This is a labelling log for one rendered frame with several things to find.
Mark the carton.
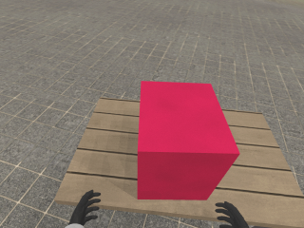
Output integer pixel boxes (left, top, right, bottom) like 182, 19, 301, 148
137, 81, 240, 200

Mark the right robot hand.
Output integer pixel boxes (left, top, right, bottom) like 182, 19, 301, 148
215, 201, 249, 228

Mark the table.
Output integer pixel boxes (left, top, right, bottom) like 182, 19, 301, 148
54, 97, 304, 228

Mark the left robot hand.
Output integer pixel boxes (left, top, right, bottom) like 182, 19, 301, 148
68, 189, 101, 226

